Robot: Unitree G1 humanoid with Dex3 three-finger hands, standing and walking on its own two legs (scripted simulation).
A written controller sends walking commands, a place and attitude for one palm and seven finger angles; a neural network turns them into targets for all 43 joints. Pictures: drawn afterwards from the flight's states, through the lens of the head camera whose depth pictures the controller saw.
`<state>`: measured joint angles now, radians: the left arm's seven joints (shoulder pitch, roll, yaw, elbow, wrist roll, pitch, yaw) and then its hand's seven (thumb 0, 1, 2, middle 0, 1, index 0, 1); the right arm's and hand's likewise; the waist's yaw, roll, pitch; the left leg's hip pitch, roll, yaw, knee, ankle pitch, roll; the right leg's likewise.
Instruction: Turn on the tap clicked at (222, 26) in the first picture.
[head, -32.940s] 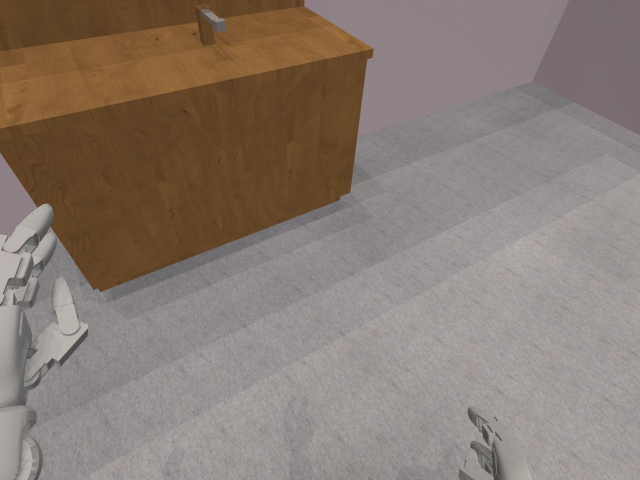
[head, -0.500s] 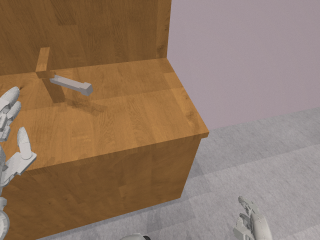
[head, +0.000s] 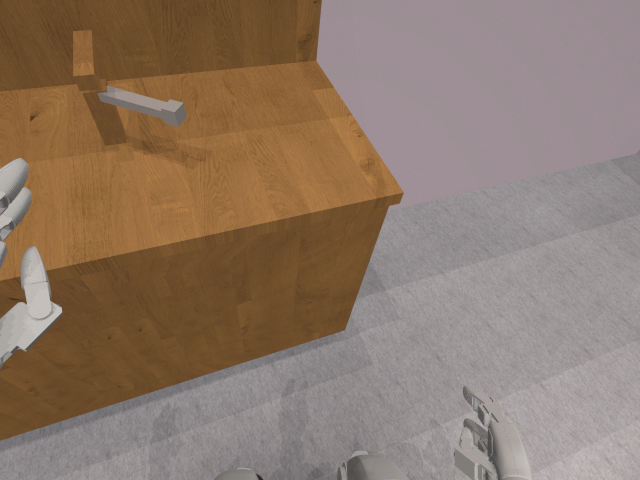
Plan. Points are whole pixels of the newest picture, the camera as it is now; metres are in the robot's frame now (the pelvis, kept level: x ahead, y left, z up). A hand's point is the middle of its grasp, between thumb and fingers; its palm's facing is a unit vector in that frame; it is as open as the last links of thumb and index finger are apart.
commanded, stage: stop stepping back and stand still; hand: left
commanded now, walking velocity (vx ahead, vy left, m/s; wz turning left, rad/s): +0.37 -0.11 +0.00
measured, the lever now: (174, 113) +0.63 +0.27 +0.07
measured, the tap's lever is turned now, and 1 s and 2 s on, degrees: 52 52 52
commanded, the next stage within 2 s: stand and check the lever's angle in 1.80 s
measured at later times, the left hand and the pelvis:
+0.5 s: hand out of the picture +0.11 +0.23 +0.18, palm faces +0.40 -0.84 -0.37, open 7.5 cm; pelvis -0.10 -0.01 +0.00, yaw +1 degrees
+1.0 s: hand out of the picture +0.07 +0.22 +0.17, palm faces +0.45 -0.79 -0.41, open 7.4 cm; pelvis -0.13 -0.04 +0.00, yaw +5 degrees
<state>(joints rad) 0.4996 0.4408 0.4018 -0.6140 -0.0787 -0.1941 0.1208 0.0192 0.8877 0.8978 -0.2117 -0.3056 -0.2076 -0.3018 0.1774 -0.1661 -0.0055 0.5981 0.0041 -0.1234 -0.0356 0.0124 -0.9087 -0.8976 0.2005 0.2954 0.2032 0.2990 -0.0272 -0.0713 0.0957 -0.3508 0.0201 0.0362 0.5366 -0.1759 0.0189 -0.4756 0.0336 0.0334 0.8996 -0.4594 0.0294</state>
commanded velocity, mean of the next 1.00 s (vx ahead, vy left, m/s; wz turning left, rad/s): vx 0.16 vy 0.03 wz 0.00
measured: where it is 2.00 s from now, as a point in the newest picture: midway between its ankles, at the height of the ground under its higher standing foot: outside the picture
